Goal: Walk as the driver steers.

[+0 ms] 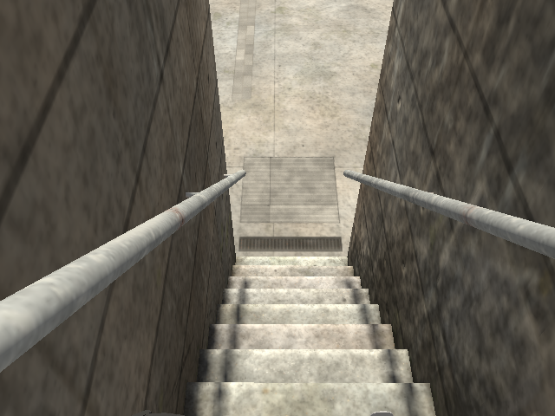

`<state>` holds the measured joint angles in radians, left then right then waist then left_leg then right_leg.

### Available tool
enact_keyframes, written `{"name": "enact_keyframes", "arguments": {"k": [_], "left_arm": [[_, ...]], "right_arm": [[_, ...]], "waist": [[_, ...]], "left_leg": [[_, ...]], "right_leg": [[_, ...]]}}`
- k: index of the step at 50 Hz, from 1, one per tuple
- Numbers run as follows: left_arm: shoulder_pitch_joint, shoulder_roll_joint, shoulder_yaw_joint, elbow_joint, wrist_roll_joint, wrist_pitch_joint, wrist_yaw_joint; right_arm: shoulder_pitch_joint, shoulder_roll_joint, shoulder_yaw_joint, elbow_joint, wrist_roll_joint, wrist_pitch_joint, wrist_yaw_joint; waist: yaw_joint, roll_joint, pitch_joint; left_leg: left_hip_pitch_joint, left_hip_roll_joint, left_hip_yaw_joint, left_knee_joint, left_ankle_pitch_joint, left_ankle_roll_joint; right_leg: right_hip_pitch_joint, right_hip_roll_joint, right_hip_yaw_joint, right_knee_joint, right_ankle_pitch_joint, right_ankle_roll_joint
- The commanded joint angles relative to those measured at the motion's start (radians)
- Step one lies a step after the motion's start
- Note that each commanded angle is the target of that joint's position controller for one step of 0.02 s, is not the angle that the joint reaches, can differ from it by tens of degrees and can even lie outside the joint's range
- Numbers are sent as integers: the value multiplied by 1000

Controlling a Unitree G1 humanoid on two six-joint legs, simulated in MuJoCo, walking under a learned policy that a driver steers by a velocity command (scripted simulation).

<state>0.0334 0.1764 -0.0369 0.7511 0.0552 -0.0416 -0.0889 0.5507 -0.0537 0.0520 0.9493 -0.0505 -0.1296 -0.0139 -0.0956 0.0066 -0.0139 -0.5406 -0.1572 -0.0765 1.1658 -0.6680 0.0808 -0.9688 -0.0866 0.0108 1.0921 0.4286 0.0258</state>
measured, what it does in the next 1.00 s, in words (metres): goes down: right foot 0.21 m lower, then left foot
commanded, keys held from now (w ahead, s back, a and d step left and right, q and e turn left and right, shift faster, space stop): w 0.16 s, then no key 0.84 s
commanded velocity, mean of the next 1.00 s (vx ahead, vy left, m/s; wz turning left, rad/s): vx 0.11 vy -0.02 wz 0.10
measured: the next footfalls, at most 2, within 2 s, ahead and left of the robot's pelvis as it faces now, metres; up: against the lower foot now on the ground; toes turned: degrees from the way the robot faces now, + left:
right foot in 0.18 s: +0.21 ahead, -0.18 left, -0.21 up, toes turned +1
left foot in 0.58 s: +0.24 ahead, -0.01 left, -0.21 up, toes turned +5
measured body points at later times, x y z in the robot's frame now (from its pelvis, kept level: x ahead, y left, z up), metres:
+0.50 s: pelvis +0.18 -0.13 -0.17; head +0.22 -0.12 +0.28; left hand +0.12 +0.10 -0.31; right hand +0.27 -0.34 -0.31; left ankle +0.27 +0.00 -0.74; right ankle +0.17 -0.17 -0.87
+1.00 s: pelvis +0.22 -0.14 -0.13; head +0.27 -0.15 +0.31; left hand +0.32 +0.13 -0.25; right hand +0.43 -0.36 -0.25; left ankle +0.20 -0.01 -0.84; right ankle +0.17 -0.18 -0.85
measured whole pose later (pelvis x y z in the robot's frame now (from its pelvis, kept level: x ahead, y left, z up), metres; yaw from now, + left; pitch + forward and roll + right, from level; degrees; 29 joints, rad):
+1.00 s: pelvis +0.22 -0.14 -0.13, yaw +2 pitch +5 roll +0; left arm 0.17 0.28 0.01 0.86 0.01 -0.06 -0.09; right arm -0.02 -0.27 0.02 0.84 -0.02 -0.05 0.08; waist 0.03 0.04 0.02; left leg -0.43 0.05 0.05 0.76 -0.24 -0.05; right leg -0.32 0.11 -0.07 0.65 -0.30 -0.01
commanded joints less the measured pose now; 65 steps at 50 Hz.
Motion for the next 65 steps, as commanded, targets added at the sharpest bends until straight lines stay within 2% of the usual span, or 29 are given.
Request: {"name": "enact_keyframes", "arguments": {"k": [1, 2, 3, 4, 5, 6, 7, 8, 9, 10, 11, 12, 13, 14, 15, 17, 18, 19, 20, 22, 24, 27, 30, 33, 35, 43, 55, 59, 65], "left_arm": [[27, 1, 28, -7, -45, 48, 64], [60, 112, 23, 10, -21, 45, 4], [28, 26, 46, -4, -73, 44, 61], [26, 23, 46, -1, -96, 31, 81], [243, 136, 47, 31, 60, 42, -11], [60, 68, 52, 1, -79, 32, 60], [42, 59, 77, 4, -91, 8, 86], [35, 89, 77, 24, -131, 8, 79], [106, 101, 93, 58, -108, -10, 83], [266, 112, 104, 113, -95, -22, 78], [420, 181, 129, 186, -65, -14, 109], [664, 303, 151, 208, -7, 26, 6], [720, 322, 157, 190, 16, 5, -38], [690, 314, 144, 170, 26, 6, -31], [492, 339, 165, 167, 22, -9, -27], [408, 252, 123, 163, 78, -54, -1], [403, 178, 104, 165, 57, -63, -2], [384, -11, 59, 178, 38, -71, 14], [408, -44, 39, 202, 23, -76, 41], [394, 54, 34, 198, -1, -82, 50], [336, 197, 64, 177, 1, -91, 40], [331, 227, 69, 198, 13, -95, 21], [389, 151, 63, 197, -89, -63, 8], [384, 248, 104, 146, -92, -34, -6], [355, 201, 101, 133, -89, -39, 9], [189, 154, 68, 94, -59, -40, 10], [248, 229, 79, 93, -38, -15, -4], [284, 242, 99, 103, -38, 9, -23], [276, 136, 67, 115, -37, 26, -21]], "right_arm": [[-60, -235, -93, -65, 88, 99, -76], [6, -183, -38, -66, -1, 55, -28], [-78, -170, -76, -81, 73, 99, -71], [-70, -160, -71, -96, 101, 118, -76], [-62, -216, -31, -43, -59, 54, 20], [-90, -143, -79, -119, 55, 65, -41], [-7, -192, -81, -62, 82, 85, -65], [-19, -214, -100, -93, 16, 93, -75], [62, -209, -116, -36, 46, 121, -73], [45, -244, -140, -50, 26, 124, -74], [122, -141, -122, 5, 55, 135, -56], [230, -201, -78, 111, -65, 91, 135], [-19, -281, -126, 39, -21, 98, 167], [-81, -258, -110, -4, 19, 88, 158], [-40, -138, -66, -68, -16, 72, 138], [-155, -167, -48, -116, 35, 48, 76], [-157, -187, -52, -120, 48, 56, 81], [-93, -144, -48, -82, -25, 65, 77], [-105, -108, -19, -91, -66, 87, 101], [-126, -130, -30, -77, -27, 117, 135], [-154, -188, -37, -47, -48, 109, 135], [-214, -235, -59, -100, -32, 63, 93], [-438, -188, -32, -173, 41, 47, 58], [-420, -266, -42, -128, 98, 47, 62], [-476, -284, -43, -133, 55, 47, 84], [-534, -247, -37, -136, 13, 72, 104], [-519, -296, -44, -130, 36, 75, 87], [-534, -337, -55, -124, 12, 95, 78], [-457, -288, -45, -122, 9, 123, 85]], "waist": [[83, -133, -16], [72, 89, 185], [41, -113, -15], [42, -61, 35], [135, 326, 152], [-27, -43, 84], [-32, 63, 112], [-74, 17, 225], [-61, -1, 182], [-15, 22, 81], [29, 3, -32], [97, -292, -361], [236, -247, -204], [218, -144, -204], [106, -164, -171], [32, 54, -119], [15, 81, -99], [-2, 77, -12], [22, -11, 45], [33, -1, 7], [26, -23, -21], [36, -28, -100], [129, 71, -152], [127, -3, -251], [139, 13, -227], [124, -26, -97], [147, -1, -130], [167, -14, -53], [127, 12, 17]], "left_leg": [[50, 259, -524, -314, 523, 77], [-167, 216, -385, -227, 241, 102], [7, 235, -469, -244, 425, 83], [-34, 207, -369, -203, 496, 64], [-267, 172, -361, -41, 298, 115], [62, 175, -293, -154, 588, 52], [-46, 199, -301, -98, 703, 85], [143, 201, -356, -186, 844, 98], [114, 174, -337, -69, 1065, 109], [31, 118, -266, 117, 720, 122], [-263, -23, -57, 429, 33, 74], [-651, 72, 1, 815, -155, 3], [-858, 48, 26, 1035, -103, 10], [-859, 84, 70, 1106, -25, -3], [-795, 171, 32, 1002, 259, -17], [-688, 258, 24, 1029, 318, -56], [-608, 273, 45, 948, 281, -78], [-637, 318, -7, 625, 640, -63], [-605, 303, 44, 518, 684, -41], [-444, 289, 75, 324, 899, -84], [-204, 254, 99, 257, 968, -102], [-283, 263, 30, 199, 634, -143], [-302, 304, -25, -219, 382, -213], [127, 264, 23, -308, 690, -137], [294, 239, 57, -285, 771, -79], [70, 243, 100, -364, 693, -114], [209, 246, 80, -470, 677, -109], [250, 233, 100, -504, 403, -129], [320, 198, 84, -580, 460, -109]], "right_leg": [[333, 33, 133, -258, 57, 24], [284, -34, 116, -426, 306, -45], [468, 26, 111, -406, 229, 20], [550, -2, 124, -548, 207, 18], [580, -15, 82, -375, 306, -55], [529, 40, 15, -646, 193, -24], [677, 33, 49, -650, 15, -35], [515, 6, 25, -959, -183, -47], [715, -20, 11, -1043, -36, -54], [911, -55, 45, -983, 310, -87], [1301, -147, 66, -618, 647, -85], [1699, -95, -40, -470, -109, -105], [1508, -54, 50, -527, -392, -60], [1374, -113, 81, -536, -209, -43], [1098, -273, 345, -657, -360, -304], [822, -284, 328, -643, -206, -264], [678, -279, 273, -635, -136, -267], [578, -110, 134, -542, -187, -202], [482, -50, 73, -510, -252, -193], [318, -30, 77, -534, -281, -189], [162, -12, 93, -487, -358, -169], [452, -118, 215, -419, -132, -124], [800, -112, 320, -384, 26, -69], [731, -38, 216, -393, 366, 52], [576, -10, 140, -422, 160, 92], [784, 20, 80, -476, 77, 56], [837, 10, 84, -527, 35, -6], [728, 12, 129, -669, -497, -61], [651, 59, 91, -720, -723, -110]]}}
Keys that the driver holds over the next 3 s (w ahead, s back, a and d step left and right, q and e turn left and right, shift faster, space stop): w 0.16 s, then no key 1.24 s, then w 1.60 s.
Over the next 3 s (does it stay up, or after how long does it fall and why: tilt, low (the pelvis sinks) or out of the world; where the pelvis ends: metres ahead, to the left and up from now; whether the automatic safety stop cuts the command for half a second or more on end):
stays up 0.76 -0.22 -0.70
